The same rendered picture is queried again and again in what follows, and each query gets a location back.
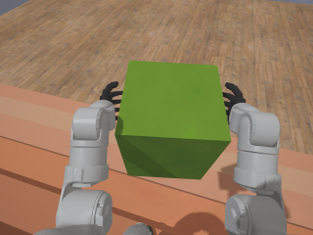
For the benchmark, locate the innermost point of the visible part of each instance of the left robot shin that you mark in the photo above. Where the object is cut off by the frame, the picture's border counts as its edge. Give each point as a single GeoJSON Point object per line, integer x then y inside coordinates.
{"type": "Point", "coordinates": [140, 223]}

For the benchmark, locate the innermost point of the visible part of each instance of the carton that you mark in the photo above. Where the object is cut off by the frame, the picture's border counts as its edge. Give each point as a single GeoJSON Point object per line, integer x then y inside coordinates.
{"type": "Point", "coordinates": [172, 120]}

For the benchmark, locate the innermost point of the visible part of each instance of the left robot thigh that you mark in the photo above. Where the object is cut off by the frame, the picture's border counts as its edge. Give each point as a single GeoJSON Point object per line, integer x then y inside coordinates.
{"type": "Point", "coordinates": [137, 229]}

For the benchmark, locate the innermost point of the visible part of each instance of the right robot forearm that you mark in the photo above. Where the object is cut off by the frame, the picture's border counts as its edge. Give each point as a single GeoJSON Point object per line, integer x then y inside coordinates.
{"type": "Point", "coordinates": [259, 146]}

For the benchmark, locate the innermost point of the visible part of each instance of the right robot hand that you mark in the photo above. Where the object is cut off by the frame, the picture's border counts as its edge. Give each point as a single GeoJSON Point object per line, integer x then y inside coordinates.
{"type": "Point", "coordinates": [238, 98]}

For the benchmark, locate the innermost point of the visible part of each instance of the left robot forearm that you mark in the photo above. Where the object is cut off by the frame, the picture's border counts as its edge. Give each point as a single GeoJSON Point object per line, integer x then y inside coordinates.
{"type": "Point", "coordinates": [88, 152]}

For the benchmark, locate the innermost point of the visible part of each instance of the left robot hand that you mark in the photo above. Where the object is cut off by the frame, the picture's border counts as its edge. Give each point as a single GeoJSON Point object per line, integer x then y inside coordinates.
{"type": "Point", "coordinates": [108, 95]}

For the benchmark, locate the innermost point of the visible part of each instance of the left robot upper arm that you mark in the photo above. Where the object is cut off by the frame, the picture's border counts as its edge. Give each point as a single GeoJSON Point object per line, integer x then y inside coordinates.
{"type": "Point", "coordinates": [83, 212]}

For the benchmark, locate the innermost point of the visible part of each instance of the right robot upper arm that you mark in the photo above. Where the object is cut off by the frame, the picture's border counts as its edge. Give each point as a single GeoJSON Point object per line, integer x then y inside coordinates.
{"type": "Point", "coordinates": [254, 215]}

